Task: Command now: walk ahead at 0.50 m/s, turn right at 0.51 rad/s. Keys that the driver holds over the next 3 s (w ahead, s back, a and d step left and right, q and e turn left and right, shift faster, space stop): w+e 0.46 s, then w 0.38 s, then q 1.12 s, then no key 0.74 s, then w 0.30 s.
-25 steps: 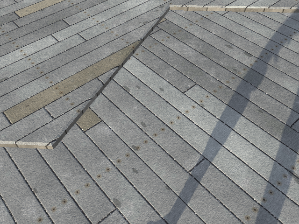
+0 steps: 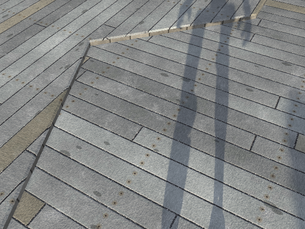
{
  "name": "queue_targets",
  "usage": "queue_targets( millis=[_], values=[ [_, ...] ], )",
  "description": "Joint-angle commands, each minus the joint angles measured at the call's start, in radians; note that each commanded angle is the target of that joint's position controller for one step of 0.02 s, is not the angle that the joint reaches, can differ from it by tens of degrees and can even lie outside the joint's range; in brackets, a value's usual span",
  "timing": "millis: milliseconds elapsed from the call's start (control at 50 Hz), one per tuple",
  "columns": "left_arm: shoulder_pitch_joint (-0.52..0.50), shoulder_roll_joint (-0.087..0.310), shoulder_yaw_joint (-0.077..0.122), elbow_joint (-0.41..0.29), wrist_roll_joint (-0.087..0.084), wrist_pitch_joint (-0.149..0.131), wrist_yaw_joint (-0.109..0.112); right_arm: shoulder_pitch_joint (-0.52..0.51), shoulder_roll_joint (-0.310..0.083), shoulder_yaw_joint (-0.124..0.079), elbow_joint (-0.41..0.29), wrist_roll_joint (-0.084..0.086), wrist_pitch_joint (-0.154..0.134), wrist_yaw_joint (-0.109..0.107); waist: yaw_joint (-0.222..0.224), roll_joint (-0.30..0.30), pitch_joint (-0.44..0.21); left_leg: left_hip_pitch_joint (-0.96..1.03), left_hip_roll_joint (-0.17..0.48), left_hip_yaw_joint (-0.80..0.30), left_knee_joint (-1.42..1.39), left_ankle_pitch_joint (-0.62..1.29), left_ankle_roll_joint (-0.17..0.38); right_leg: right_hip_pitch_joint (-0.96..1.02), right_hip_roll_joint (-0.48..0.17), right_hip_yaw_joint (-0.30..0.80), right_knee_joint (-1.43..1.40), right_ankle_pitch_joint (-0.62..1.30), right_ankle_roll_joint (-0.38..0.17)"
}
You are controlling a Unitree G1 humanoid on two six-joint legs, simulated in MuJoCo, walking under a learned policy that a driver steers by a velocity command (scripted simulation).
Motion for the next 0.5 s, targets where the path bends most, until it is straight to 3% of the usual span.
queue_targets(
  millis=[20,80,120,160,180,200,220,240,260,280,300,320,380,440,500],
  values=[
    [-0.121,0.011,-0.011,-0.091,0.004,-0.011,-0.025,-0.002,-0.155,-0.027,-0.057,0.009,-0.002,-0.014,-0.009,0.041,0.119,-0.023,0.311,-0.075,-0.112,0.278,0.117,-0.044,-0.004,-0.050,-0.108,0.036,-0.005],
    [-0.191,0.008,-0.018,-0.143,-0.001,-0.010,-0.046,0.037,-0.172,-0.036,-0.054,0.020,0.020,-0.014,-0.025,0.048,0.135,0.090,0.339,-0.040,-0.047,0.383,0.112,-0.065,0.015,-0.104,-0.174,-0.059,-0.024],
    [-0.178,0.031,-0.010,-0.168,-0.003,-0.009,-0.058,0.011,-0.197,-0.044,-0.069,0.028,0.031,-0.016,0.008,0.082,0.102,0.112,0.342,-0.005,0.048,0.666,0.094,0.038,0.065,-0.164,-0.201,-0.159,-0.053],
    [-0.050,0.091,0.019,-0.160,-0.008,-0.005,-0.060,-0.020,-0.230,-0.052,-0.088,0.034,0.045,-0.020,0.094,0.131,0.004,0.110,0.335,0.017,0.267,1.012,0.072,0.245,0.151,-0.221,-0.197,-0.255,-0.098],
    [0.104,0.147,0.049,-0.127,-0.011,-0.006,-0.053,-0.049,-0.236,-0.051,-0.099,0.040,0.050,-0.020,0.182,0.125,-0.078,0.043,0.303,0.035,0.473,1.015,0.043,0.467,0.196,-0.222,-0.277,-0.195,-0.135],
    [0.262,0.240,0.089,-0.089,-0.008,0.001,-0.030,-0.051,-0.221,-0.044,-0.120,0.030,0.042,-0.020,0.246,0.038,-0.170,-0.199,0.260,0.034,0.779,0.724,-0.008,0.777,0.110,-0.036,-0.328,-0.203,-0.191],
    [0.234,0.354,0.105,-0.108,-0.009,-0.001,-0.021,0.028,-0.048,0.006,-0.186,0.004,0.005,-0.003,0.114,-0.245,-0.257,-0.675,0.025,-0.062,1.187,-0.247,-0.079,1.119,-0.175,0.580,-0.433,-0.275,-0.400],
    [0.295,0.278,0.075,-0.119,0.015,-0.010,-0.022,-0.064,-0.119,-0.002,-0.215,0.050,-0.050,0.017,0.169,-0.126,-0.387,-0.801,0.003,-0.323,1.279,-0.317,-0.050,1.195,-0.230,0.799,-0.587,-0.355,-0.422],
    [0.272,0.202,0.056,-0.110,0.024,-0.021,-0.020,-0.166,-0.155,-0.012,-0.242,0.084,-0.071,0.026,0.182,-0.079,-0.256,-0.886,0.060,-0.337,1.251,-0.238,-0.012,1.125,-0.192,0.622,-0.579,-0.285,-0.350],
    [0.189,0.156,0.042,-0.125,0.011,-0.031,-0.022,-0.169,-0.146,-0.010,-0.237,0.069,-0.075,0.021,0.127,0.016,-0.158,-0.848,0.114,-0.338,1.137,-0.154,0.002,0.955,-0.144,0.471,-0.571,-0.188,-0.301],
    [0.103,0.104,0.024,-0.145,0.005,-0.033,-0.023,-0.178,-0.155,-0.020,-0.218,0.037,-0.062,0.011,0.087,0.063,-0.101,-0.760,0.152,-0.326,1.041,-0.104,0.004,0.799,-0.088,0.350,-0.587,-0.105,-0.248],
    [0.062,0.105,0.020,-0.165,0.014,-0.036,-0.019,-0.140,-0.159,-0.028,-0.223,0.030,-0.047,0.010,0.043,0.016,-0.082,-0.679,0.169,-0.336,0.998,-0.081,-0.009,0.684,-0.082,0.319,-0.607,-0.030,-0.264],
    [0.070,0.144,0.027,-0.173,0.009,-0.041,-0.002,-0.150,-0.136,-0.029,-0.241,0.011,-0.013,0.008,0.016,0.041,-0.039,-0.615,0.168,-0.310,0.841,-0.034,-0.059,0.533,-0.040,0.239,-0.646,0.044,-0.259],
    [0.123,0.178,0.036,-0.169,0.003,-0.039,0.016,-0.283,-0.106,-0.016,-0.287,0.002,-0.007,0.005,0.057,0.006,0.002,-0.611,0.124,-0.284,0.584,0.160,-0.086,0.475,0.013,0.171,-0.648,0.034,-0.223],
    [0.167,0.168,0.033,-0.159,0.002,-0.034,0.018,-0.369,-0.088,-0.003,-0.308,0.015,-0.013,0.018,0.105,-0.050,0.008,-0.540,0.073,-0.262,0.372,0.347,-0.078,0.468,0.038,0.142,-0.635,-0.070,-0.178]
  ],
)
Next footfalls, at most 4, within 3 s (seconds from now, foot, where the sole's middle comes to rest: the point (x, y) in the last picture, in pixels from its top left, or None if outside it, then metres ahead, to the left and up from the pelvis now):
0.20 right None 0.28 -0.14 -0.78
0.68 left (158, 210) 0.61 -0.02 -0.78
1.14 right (214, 181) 0.74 -0.29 -0.78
1.54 left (159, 189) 0.71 -0.03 -0.78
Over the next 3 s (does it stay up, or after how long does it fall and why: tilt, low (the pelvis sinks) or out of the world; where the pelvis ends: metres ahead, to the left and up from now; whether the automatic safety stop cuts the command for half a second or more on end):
stays up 0.72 -0.12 -0.01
